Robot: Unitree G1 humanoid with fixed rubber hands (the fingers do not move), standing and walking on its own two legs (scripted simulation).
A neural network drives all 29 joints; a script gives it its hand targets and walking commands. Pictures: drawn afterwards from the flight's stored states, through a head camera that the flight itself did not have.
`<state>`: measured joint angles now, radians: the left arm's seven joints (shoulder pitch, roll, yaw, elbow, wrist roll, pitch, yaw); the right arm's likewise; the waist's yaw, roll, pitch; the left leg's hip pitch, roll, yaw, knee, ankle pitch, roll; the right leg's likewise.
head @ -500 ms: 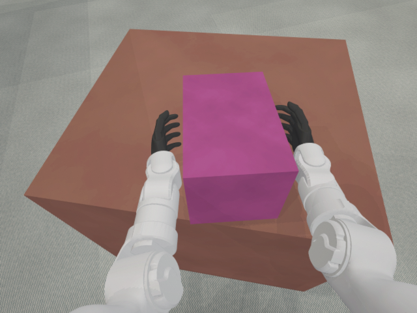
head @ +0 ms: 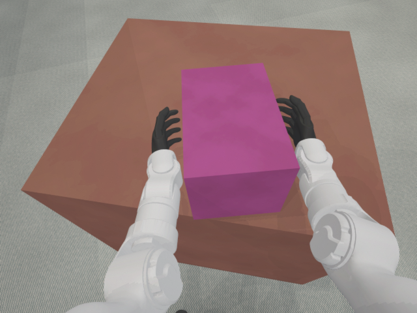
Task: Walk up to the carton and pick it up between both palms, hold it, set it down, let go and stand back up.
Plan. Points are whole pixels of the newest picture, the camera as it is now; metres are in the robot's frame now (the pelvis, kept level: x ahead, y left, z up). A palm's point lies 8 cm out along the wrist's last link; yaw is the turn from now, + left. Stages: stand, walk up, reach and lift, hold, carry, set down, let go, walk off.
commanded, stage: set down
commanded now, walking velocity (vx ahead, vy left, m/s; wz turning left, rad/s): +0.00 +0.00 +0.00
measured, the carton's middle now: (229, 139) +0.46 +0.01 +0.01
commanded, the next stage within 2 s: none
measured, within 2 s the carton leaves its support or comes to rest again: neither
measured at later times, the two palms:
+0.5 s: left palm (162, 150) +0.40 +0.14 +0.05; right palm (301, 138) +0.45 -0.13 +0.05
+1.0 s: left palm (162, 152) +0.40 +0.14 +0.05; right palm (301, 141) +0.44 -0.13 +0.05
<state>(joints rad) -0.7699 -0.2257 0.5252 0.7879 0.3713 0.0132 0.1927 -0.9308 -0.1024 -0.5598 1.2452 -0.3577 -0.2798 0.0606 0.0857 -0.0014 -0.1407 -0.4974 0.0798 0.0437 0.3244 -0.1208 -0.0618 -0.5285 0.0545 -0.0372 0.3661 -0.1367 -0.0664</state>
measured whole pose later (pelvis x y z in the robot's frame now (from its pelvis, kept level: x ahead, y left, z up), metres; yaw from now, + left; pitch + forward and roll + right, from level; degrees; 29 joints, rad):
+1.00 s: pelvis +0.00 +0.00 +0.00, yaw +0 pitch +15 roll +1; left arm -0.71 -0.28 0.57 0.66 0.48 -0.02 0.15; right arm -0.86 -0.02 -0.67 1.10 -0.46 -0.30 0.12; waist 0.07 -0.03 -0.08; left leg -0.44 0.07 0.06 0.28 -0.11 -0.05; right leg -0.48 0.05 -0.03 0.34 -0.13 -0.06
